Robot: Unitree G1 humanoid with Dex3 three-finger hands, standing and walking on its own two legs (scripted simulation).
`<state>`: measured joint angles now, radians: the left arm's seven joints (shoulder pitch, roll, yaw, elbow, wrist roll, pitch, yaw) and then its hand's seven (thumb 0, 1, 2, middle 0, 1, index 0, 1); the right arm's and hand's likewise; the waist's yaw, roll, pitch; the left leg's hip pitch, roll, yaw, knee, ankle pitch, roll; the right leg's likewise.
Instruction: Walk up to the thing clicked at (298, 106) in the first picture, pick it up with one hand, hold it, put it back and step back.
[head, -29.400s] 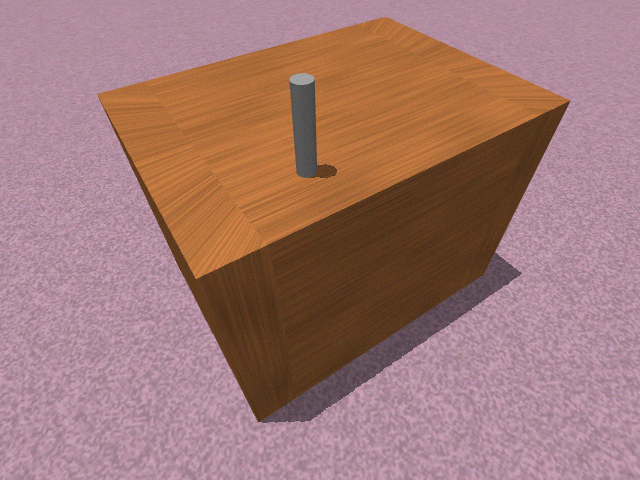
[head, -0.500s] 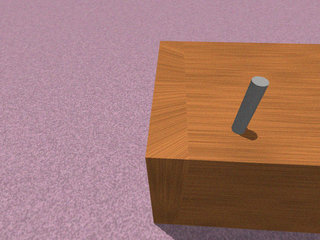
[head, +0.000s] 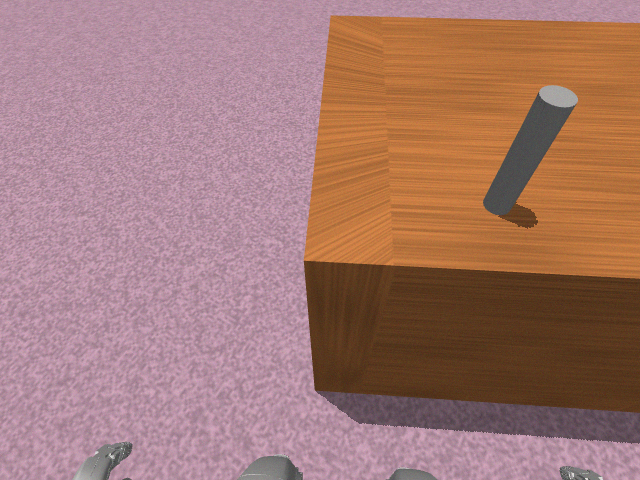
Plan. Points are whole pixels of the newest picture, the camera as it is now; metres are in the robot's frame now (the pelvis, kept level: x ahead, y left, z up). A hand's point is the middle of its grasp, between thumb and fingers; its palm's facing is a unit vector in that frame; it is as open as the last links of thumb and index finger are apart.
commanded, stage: step back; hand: right
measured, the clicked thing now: (522, 158) +0.51 -0.25 +0.09
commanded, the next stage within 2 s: none
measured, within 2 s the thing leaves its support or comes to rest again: neither
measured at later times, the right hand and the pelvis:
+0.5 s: hand out of the picture -0.01 -0.25 -0.16, palm faces +0.04 +0.92 -0.38, open 7.4 cm; pelvis -0.10 +0.02 -0.01, yaw -6 degrees
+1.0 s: hand out of the picture -0.15 -0.23 -0.14, palm faces -0.04 +0.91 -0.41, open 7.4 cm; pelvis -0.24 +0.03 +0.00, yaw -1 degrees
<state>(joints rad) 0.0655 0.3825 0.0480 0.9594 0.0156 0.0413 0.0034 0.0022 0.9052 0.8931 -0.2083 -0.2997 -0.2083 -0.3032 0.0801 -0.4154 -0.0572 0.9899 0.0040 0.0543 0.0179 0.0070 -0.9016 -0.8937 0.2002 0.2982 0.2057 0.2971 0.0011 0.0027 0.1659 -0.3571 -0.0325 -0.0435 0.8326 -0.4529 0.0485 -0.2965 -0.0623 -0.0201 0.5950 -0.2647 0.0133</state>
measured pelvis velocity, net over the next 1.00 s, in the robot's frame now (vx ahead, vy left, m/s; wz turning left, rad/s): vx -0.24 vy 0.03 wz -0.02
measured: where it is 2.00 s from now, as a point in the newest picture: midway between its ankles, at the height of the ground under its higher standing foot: outside the picture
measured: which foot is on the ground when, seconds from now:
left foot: down 0.00-0.52, up 0.54-0.84, down 0.86-1.00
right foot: down 0.00-0.08, up 0.10-0.48, down 0.50-0.88, up 0.90-1.00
